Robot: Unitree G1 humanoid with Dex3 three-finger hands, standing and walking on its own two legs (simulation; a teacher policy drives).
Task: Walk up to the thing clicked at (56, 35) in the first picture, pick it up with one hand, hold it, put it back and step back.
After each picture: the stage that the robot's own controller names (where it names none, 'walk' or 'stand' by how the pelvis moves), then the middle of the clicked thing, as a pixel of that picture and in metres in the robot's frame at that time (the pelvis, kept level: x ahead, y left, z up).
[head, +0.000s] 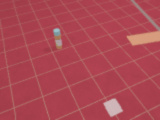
stand; (58, 39) +1.41 +0.28 -0.65
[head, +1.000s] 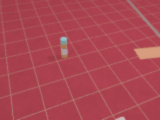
walk; (64, 48) +1.30 +0.15 -0.64
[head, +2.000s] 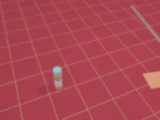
walk; (57, 78) +0.82 +0.17 -0.64
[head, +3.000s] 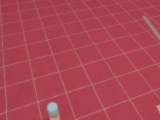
walk; (54, 114) +0.51 +0.20 -0.64
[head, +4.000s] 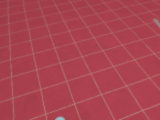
stand; out of the picture +0.42 +0.19 -0.64
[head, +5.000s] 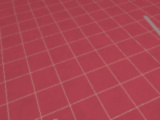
stand; out of the picture +0.40 +0.22 -0.65
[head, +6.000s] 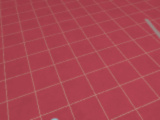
stand; out of the picture +0.42 +0.22 -0.66
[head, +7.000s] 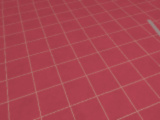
stand; out of the picture +0.41 +0.21 -0.66
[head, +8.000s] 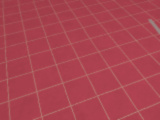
stand; out of the picture +0.40 +0.21 -0.66
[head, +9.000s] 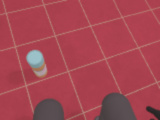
go down; (38, 65) +0.49 +0.19 -0.37
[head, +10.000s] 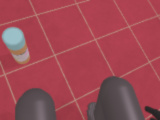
go down; (18, 48) +0.51 +0.21 -0.27
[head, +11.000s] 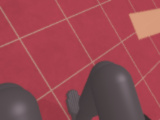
close in; out of the picture +0.50 +0.25 -0.18
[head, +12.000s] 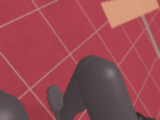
close; out of the picture +0.49 +0.27 -0.17
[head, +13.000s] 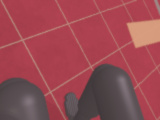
lift; out of the picture +0.43 +0.25 -0.11
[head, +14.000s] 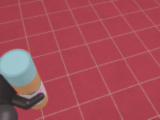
lift; (29, 85) +0.32 +0.17 +0.05
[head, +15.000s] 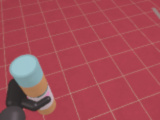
hold; (37, 89) +0.32 +0.16 +0.04
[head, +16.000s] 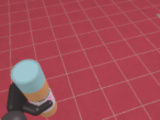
hold; (39, 93) +0.30 +0.16 +0.05
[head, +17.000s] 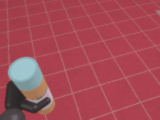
crouch; (36, 90) +0.31 +0.16 +0.05
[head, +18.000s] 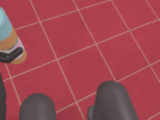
crouch; (6, 41) +0.47 +0.19 -0.05
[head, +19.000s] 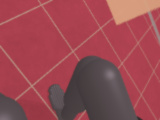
lower; out of the picture +0.48 +0.27 -0.18
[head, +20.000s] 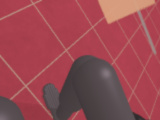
lower; out of the picture +0.48 +0.27 -0.18
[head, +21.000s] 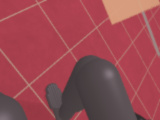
lower; out of the picture +0.48 +0.27 -0.18
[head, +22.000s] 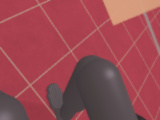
lower; out of the picture +0.48 +0.27 -0.18
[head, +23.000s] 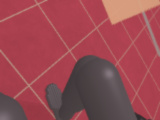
loosen; out of the picture +0.48 +0.27 -0.18
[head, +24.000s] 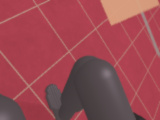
withdraw; out of the picture +0.48 +0.26 -0.18
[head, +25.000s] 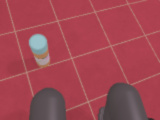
walk; (41, 53) +0.51 +0.19 -0.29
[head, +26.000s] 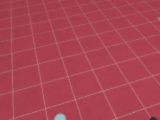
stand; out of the picture +0.43 +0.16 -0.59
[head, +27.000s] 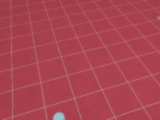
stand; out of the picture +0.43 +0.17 -0.60
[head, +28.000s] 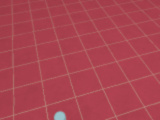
stand; out of the picture +0.43 +0.17 -0.60
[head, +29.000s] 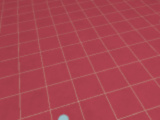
stand; out of the picture +0.44 +0.18 -0.65
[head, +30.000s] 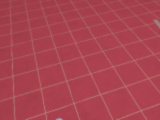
stand; out of the picture +0.42 +0.19 -0.66
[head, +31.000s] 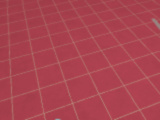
walk; out of the picture +0.41 +0.20 -0.66
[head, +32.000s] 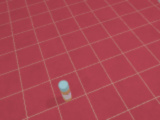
walk; (65, 91) +0.60 +0.20 -0.64
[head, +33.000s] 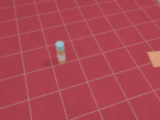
walk; (60, 53) +0.93 +0.17 -0.63
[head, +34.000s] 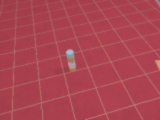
stand; (71, 61) +1.04 +0.18 -0.64
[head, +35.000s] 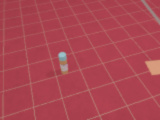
stand; (63, 63) +1.02 +0.18 -0.66
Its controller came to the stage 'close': yes
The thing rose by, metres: 0.70
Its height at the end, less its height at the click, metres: +0.00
